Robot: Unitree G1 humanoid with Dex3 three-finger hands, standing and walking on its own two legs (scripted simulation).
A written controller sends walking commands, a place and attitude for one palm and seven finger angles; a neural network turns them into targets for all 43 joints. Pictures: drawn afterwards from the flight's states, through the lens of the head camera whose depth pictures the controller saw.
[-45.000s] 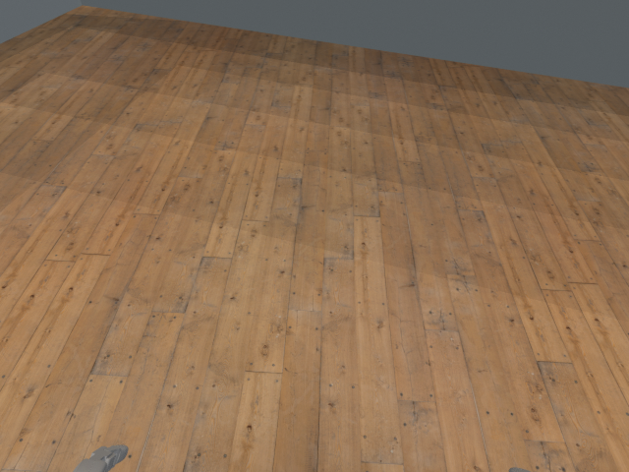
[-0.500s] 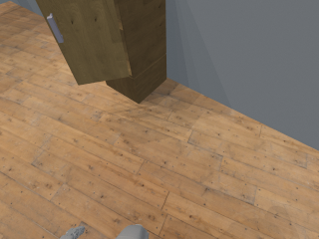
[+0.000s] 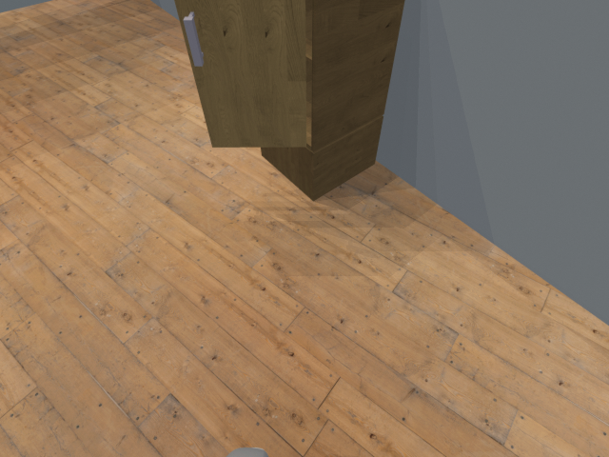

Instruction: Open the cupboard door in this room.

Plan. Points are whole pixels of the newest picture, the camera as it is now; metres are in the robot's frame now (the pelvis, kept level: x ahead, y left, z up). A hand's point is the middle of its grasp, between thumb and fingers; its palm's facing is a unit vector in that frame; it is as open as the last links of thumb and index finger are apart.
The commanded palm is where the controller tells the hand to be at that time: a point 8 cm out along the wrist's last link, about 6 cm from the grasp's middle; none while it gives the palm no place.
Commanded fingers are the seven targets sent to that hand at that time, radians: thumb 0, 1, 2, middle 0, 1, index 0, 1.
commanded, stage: take the last steps up to it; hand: left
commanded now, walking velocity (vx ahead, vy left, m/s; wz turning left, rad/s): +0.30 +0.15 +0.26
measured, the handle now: (195, 39) +1.16 +0.43 -0.02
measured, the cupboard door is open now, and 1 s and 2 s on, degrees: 51 51 51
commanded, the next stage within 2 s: come to a stop and stand still in 1.72 s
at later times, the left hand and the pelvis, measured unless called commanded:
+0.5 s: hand out of the picture +0.05 +0.27 -0.17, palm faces +0.17 -0.97 -0.18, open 7.4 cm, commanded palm none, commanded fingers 0.00 0.90 0.90 -0.20 -0.30 -0.20 -0.30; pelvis +0.10 +0.08 +0.01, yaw +6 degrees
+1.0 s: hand (165, 340) +0.30 +0.28 -0.15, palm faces +0.13 -0.97 -0.19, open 7.1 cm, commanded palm none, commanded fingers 0.00 0.90 0.90 -0.20 -0.30 -0.20 -0.30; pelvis +0.26 +0.08 +0.02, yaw +5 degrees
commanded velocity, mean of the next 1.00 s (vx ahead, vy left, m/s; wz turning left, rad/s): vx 0.30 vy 0.07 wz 0.03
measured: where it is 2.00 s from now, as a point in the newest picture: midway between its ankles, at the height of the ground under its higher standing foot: (279, 331)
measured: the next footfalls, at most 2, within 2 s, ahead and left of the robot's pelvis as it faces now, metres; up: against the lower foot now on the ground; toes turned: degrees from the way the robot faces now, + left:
left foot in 0.36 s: +0.15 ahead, +0.19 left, +0.00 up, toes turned +12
right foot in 0.78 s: +0.31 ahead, -0.01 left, +0.00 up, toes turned -3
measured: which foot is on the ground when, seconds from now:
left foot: up 0.00-0.34, down 0.36-0.78, up 0.80-1.00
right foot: down 0.00-0.36, up 0.38-0.76, down 0.78-1.00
